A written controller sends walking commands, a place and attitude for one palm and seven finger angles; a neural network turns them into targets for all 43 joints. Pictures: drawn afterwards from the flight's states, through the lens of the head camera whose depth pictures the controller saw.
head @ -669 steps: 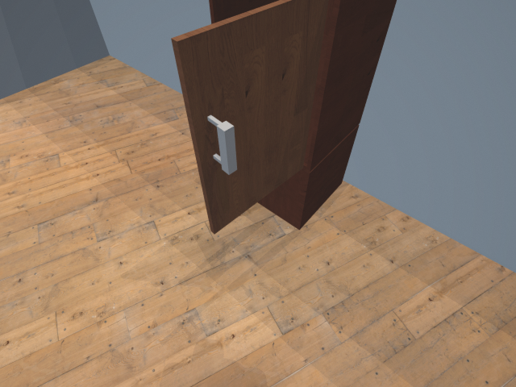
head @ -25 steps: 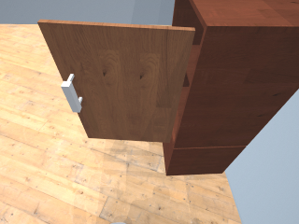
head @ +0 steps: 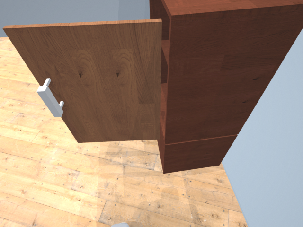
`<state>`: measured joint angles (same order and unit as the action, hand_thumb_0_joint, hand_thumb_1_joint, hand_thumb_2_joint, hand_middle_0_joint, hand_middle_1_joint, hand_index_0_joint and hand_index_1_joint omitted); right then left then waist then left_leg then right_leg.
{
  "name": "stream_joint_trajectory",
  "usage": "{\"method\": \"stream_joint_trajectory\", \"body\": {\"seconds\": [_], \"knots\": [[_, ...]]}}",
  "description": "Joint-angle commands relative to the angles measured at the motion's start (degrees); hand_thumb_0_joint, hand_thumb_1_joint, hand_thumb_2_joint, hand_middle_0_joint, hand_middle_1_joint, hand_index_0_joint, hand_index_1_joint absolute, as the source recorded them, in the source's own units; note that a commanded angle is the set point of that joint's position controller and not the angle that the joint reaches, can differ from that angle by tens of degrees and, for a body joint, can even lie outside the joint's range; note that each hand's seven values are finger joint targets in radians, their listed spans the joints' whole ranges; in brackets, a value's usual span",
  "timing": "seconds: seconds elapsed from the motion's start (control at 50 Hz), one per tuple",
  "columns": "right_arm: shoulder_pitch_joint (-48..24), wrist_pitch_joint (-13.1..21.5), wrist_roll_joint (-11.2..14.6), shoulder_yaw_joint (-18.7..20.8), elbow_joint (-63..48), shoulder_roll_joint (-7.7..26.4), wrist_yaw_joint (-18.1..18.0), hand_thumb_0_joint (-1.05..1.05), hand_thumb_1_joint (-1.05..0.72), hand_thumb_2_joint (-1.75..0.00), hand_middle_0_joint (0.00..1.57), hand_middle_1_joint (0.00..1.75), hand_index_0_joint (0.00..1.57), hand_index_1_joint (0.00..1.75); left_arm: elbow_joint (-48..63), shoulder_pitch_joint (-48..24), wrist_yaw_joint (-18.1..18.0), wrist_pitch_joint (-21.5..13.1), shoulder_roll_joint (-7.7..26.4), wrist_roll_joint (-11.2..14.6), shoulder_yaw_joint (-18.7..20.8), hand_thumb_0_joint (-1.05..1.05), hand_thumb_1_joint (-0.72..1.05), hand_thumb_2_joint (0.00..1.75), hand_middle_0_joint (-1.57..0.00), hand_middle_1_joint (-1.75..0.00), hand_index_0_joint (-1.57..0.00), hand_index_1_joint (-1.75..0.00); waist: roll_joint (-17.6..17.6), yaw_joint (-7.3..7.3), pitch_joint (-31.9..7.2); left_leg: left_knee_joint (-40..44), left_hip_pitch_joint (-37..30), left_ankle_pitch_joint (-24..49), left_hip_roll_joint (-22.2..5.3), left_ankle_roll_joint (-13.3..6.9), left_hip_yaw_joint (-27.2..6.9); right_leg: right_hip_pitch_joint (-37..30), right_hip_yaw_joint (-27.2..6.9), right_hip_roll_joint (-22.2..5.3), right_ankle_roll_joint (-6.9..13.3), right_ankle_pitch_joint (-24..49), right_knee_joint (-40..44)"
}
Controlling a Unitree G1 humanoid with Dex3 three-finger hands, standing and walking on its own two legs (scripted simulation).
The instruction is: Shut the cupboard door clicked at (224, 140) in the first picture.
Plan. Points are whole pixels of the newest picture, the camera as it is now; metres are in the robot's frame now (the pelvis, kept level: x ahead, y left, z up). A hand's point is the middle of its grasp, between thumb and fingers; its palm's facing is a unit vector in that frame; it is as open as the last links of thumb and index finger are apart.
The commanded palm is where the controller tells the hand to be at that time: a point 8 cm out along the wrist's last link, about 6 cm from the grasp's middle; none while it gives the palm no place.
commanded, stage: come to a stop and stand still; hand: left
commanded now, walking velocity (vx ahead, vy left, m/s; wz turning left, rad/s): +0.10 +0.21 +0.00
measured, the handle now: (53, 97) +0.51 +0.37 +0.02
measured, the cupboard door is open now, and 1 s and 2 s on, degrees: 84 84 84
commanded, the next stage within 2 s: look again from close up in 0.78 s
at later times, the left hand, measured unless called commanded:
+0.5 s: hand out of the picture +0.00 +0.20 -0.17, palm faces +0.07 -0.98 -0.19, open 7.4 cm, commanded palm none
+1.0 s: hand out of the picture +0.02 +0.20 -0.17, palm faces +0.00 -0.98 -0.21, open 7.4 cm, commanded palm none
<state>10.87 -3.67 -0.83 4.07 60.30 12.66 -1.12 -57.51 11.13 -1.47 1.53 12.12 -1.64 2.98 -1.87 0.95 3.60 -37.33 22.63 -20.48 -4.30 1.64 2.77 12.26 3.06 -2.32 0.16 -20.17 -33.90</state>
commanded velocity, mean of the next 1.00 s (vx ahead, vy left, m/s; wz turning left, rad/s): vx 0.00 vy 0.03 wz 0.00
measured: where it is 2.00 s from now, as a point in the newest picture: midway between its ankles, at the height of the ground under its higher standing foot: outside the picture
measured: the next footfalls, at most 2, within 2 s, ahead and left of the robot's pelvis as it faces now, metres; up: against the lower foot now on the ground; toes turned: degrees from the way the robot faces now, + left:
left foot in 0.28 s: +0.03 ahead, +0.12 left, +0.00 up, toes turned +5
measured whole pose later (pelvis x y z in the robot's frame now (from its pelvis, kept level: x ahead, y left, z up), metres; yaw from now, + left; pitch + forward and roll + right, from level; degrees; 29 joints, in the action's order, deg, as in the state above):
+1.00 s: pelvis +0.01 +0.03 +0.01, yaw +0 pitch +0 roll +0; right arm 17.9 1.6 -0.6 -0.5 62.0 8.9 -1.8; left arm -63.8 14.4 -2.7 -1.1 8.9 -1.0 -0.6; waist -0.9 0.8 3.3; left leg -28.9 11.2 -17.3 0.7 -2.6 4.8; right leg 9.2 3.1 -3.5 -2.1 -17.6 -27.4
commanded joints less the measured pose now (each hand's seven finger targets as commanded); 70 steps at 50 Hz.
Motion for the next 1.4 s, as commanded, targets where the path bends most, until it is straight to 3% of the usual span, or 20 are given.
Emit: {"method": "stream_joint_trajectory", "body": {"seconds": [0.0, 0.04, 0.12, 0.18, 0.22, 0.26, 0.28, 0.3, 0.36, 0.46, 0.84, 0.86, 0.88, 0.9, 0.92, 0.96, 1.0, 1.06, 1.18, 1.38], "knots": [[-1.1, 0.7, -0.7, 0.2, -3.1, 2.4, 1.2, 0.0, -0.9, -0.9, 0.2, 0.3, 0.2, 0.3, 2.8, -0.6, -0.4, -2.0, 7.6, 0.3, 0.4, 0.0, 0.9, 0.9, -0.2, -0.3, -0.2, -0.3, 15.9, -1.07, 4.5, -9.1, 1.1, -1.6, 1.7, -0.3, -2.5, 8.0, -15.1, -14.2, 6.9, -3.5, 24.4], [2.0, 1.3, -0.4, 0.0, -1.8, 2.5, 1.4, 0.0, -0.9, -0.9, 0.2, 0.3, 0.2, 0.3, 2.3, 0.2, -0.2, -2.6, 7.3, 0.4, 0.2, 0.0, 0.9, 0.9, -0.2, -0.3, -0.2, -0.3, 11.8, -0.67, 5.0, -9.8, 2.1, -0.1, 2.1, 0.1, -2.1, 4.0, -12.3, -13.9, 7.0, 7.7, 21.9], [1.3, 2.4, 0.2, -0.5, -2.2, 2.3, 0.8, 0.0, -0.9, -0.9, 0.2, 0.3, 0.2, 0.3, 0.3, 6.0, -0.7, -3.3, 9.1, 0.3, 1.4, 0.0, 0.9, 0.9, -0.2, -0.3, -0.2, -0.3, 7.9, -3.73, -1.8, -2.8, 2.6, -4.0, 3.1, 1.2, -0.9, -11.2, -12.1, -17.0, 9.7, 35.9, 14.2], [2.5, 2.6, 0.4, -0.9, -2.0, 1.6, 0.2, 0.0, -0.9, -0.9, 0.2, 0.3, 0.2, 0.3, -1.1, 6.3, -0.9, -2.9, 9.2, 0.5, 1.6, 0.0, 0.9, 0.9, -0.2, -0.3, -0.2, -0.3, 9.7, -3.44, -4.5, 5.8, -2.2, -0.6, 4.2, 1.3, 0.0, -13.0, -10.8, -16.0, 9.0, 43.4, 10.0], [5.2, 3.1, 0.5, -1.2, -0.8, 1.3, 0.0, 0.0, -0.9, -0.9, 0.2, 0.3, 0.2, 0.3, -1.3, 4.4, -1.0, -2.6, 8.4, 1.0, 1.3, 0.0, 0.9, 0.9, -0.2, -0.3, -0.2, -0.3, 11.0, -1.91, -4.9, 15.3, -10.2, 9.6, 4.5, 0.7, 0.4, -8.7, -8.0, -13.2, 6.2, 40.5, 7.0], [5.6, 3.8, 0.1, -0.8, -0.5, 4.2, -0.5, 0.0, -0.9, -0.9, 0.2, 0.3, 0.2, 0.3, -1.4, 4.8, -0.7, -2.2, 5.4, 1.4, 0.4, 0.0, 0.9, 0.9, -0.2, -0.3, -0.2, -0.3, 3.6, -2.1, -7.1, 13.8, -19.2, 29.0, -2.1, -2.1, -4.4, -1.4, -4.1, -7.6, 2.4, 27.8, 4.7], [5.5, 3.7, 0.0, -0.7, -0.5, 5.5, -0.8, 0.0, -0.9, -0.9, 0.2, 0.3, 0.2, 0.3, -1.4, 5.4, -0.9, -1.9, 3.7, 1.4, 0.0, 0.0, 0.9, 0.9, -0.2, -0.3, -0.2, -0.3, 0.2, -2.32, -7.7, 12.5, -19.1, 31.9, -5.2, -4.1, -6.3, -0.7, -2.9, -5.6, 1.4, 18.3, 6.3], [5.0, 3.3, 0.0, -0.7, -0.3, 5.2, -0.8, 0.0, -0.9, -0.9, 0.2, 0.3, 0.2, 0.3, -1.8, 4.8, -1.0, -1.6, 2.9, 0.9, -0.2, 0.0, 0.9, 0.9, -0.2, -0.3, -0.2, -0.3, 1.5, -2.23, -5.8, 13.1, -15.9, 25.2, -5.5, -4.5, -5.2, -1.7, -2.4, -4.2, 1.1, 11.2, 8.3], [3.2, 3.5, 0.1, -1.4, 0.1, 4.3, -1.1, 0.0, -0.9, -0.9, 0.2, 0.3, 0.2, 0.3, -2.8, 3.4, -0.5, -0.9, 2.8, 0.9, -0.8, 0.0, 0.9, 0.9, -0.2, -0.3, -0.2, -0.3, -2.9, -1.94, -2.1, 17.0, -13.0, 21.7, -3.8, -4.3, -6.2, -2.2, -2.2, -3.5, 0.6, 9.7, 9.4], [3.4, 3.7, 0.3, -1.9, 0.9, 3.3, -1.0, 0.0, -0.9, -0.9, 0.2, 0.3, 0.2, 0.3, -4.9, 4.5, -0.3, -1.4, 2.8, 0.8, -1.5, 0.0, 0.9, 0.9, -0.2, -0.3, -0.2, -0.3, 1.7, -1.48, -0.8, 18.3, -13.6, 15.2, -2.2, -3.0, -4.9, -2.2, -3.8, -4.4, 0.8, 11.1, 13.5], [7.7, 4.9, 0.3, -3.0, 3.8, 2.0, -1.6, 0.0, -0.9, -0.9, 0.2, 0.3, 0.2, 0.3, -7.1, 7.5, -0.5, -1.8, 1.8, 1.1, -2.1, 0.0, 0.9, 0.9, -0.2, -0.3, -0.2, -0.3, 0.7, -1.47, 0.0, 19.9, -15.1, 22.2, -1.9, -2.7, -3.8, -4.6, -3.1, -4.4, 0.4, 14.5, 13.9], [5.5, 5.9, 1.0, -3.4, 0.0, 4.7, -0.5, 0.0, -0.9, -0.9, 0.2, 0.3, 0.2, 0.3, -7.0, 8.9, -3.0, -3.5, 2.4, 0.0, -3.2, 0.0, 0.9, 0.9, -0.2, -0.3, -0.2, -0.3, -4.3, -1.11, 0.7, 9.8, -13.1, 44.5, -3.6, -1.4, -4.0, -0.3, -4.5, -5.2, 0.1, 24.1, 10.4], [9.1, 6.1, -0.1, -3.3, -0.6, 3.2, -0.4, 0.0, -0.9, -0.9, 0.2, 0.3, 0.2, 0.3, -4.9, 9.2, -2.8, -3.6, 4.1, 0.6, -2.5, 0.0, 0.9, 0.9, -0.2, -0.3, -0.2, -0.3, -7.1, -0.74, -4.0, 10.2, -13.9, 38.3, -2.5, -1.4, -4.8, -3.8, -3.2, -4.7, 1.9, 16.1, 6.7], [8.0, 6.3, -0.4, -3.4, -0.5, 2.8, -0.5, 0.0, -0.9, -0.9, 0.2, 0.3, 0.2, 0.3, -4.7, 9.0, -2.1, -3.7, 4.4, 0.7, -2.3, 0.0, 0.9, 0.9, -0.2, -0.3, -0.2, -0.3, -9.2, -1.75, -4.3, 11.0, -13.6, 36.2, -2.0, -1.8, -4.3, -4.3, -2.8, -4.6, 2.2, 17.0, 7.0], [9.1, 6.3, -0.2, -3.6, -1.2, 2.9, -0.6, 0.0, -0.9, -0.9, 0.2, 0.3, 0.2, 0.3, -4.6, 8.9, -1.8, -3.7, 4.0, 0.8, -2.5, 0.0, 0.9, 0.9, -0.2, -0.3, -0.2, -0.3, -6.1, -1.27, -6.8, 11.1, -14.2, 32.9, -2.5, -2.7, -4.9, -4.5, -2.6, -3.9, 2.4, 14.0, 6.5], [10.2, 6.4, 0.0, -3.5, -1.8, 2.8, -0.9, 0.0, -0.9, -0.9, 0.2, 0.3, 0.2, 0.3, -4.2, 8.5, -1.6, -3.6, 2.4, 0.9, -2.7, 0.0, 0.9, 0.9, -0.2, -0.3, -0.2, -0.3, -1.3, -0.73, -9.0, 10.0, -15.8, 35.9, -2.7, -4.0, -5.4, -4.9, -1.9, -3.4, 2.2, 16.7, 5.5], [10.6, 6.3, 0.0, -3.6, -1.9, 2.8, -1.0, 0.0, -0.9, -0.9, 0.2, 0.3, 0.2, 0.3, -3.8, 7.9, -1.5, -3.4, 2.1, 1.0, -2.8, 0.0, 0.9, 0.9, -0.2, -0.3, -0.2, -0.3, 1.2, -0.78, -6.4, 10.5, -14.3, 34.5, -2.6, -4.4, -5.1, -4.0, -1.7, -3.4, 2.1, 17.1, 5.4], [9.5, 5.7, 0.1, -3.7, -1.9, 2.6, -0.8, 0.0, -0.9, -0.9, 0.2, 0.3, 0.2, 0.3, -3.4, 7.2, -1.3, -2.9, 2.1, 1.1, -3.0, 0.0, 0.9, 0.9, -0.2, -0.3, -0.2, -0.3, 4.5, -0.83, -0.1, 13.1, -10.4, 21.3, -1.7, -4.3, -4.9, -1.1, -3.1, -3.7, 1.8, 13.2, 7.3], [8.6, 5.3, 0.1, -4.0, -0.8, 2.4, -0.2, 0.0, -0.9, -0.9, 0.2, 0.3, 0.2, 0.3, -2.8, 7.4, -1.0, -2.6, 3.0, 1.1, -3.1, 0.0, 0.9, 0.9, -0.2, -0.3, -0.2, -0.3, 4.7, -0.98, 4.3, 17.0, -8.5, 8.8, -0.8, -4.0, -4.3, 2.1, -4.7, -3.5, 1.6, 5.5, 10.2], [7.3, 5.5, 0.1, -4.1, 0.6, 2.2, -0.1, 0.0, -0.9, -0.9, 0.2, 0.3, 0.2, 0.3, -2.9, 8.4, -0.6, -3.1, 3.7, 1.1, -3.0, 0.0, 0.9, 0.9, -0.2, -0.3, -0.2, -0.3, 2.6, -1.27, 0.6, 17.3, -11.3, 10.1, -0.8, -3.4, -3.1, 1.0, -6.0, -4.1, 1.7, 7.3, 12.6]]}}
